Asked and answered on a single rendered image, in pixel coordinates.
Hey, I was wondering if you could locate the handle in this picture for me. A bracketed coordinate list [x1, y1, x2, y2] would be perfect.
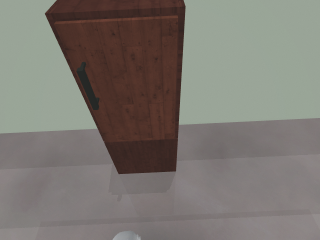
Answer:
[76, 62, 100, 110]

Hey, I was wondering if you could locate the cupboard door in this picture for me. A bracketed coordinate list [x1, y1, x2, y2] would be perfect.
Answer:
[54, 15, 178, 142]

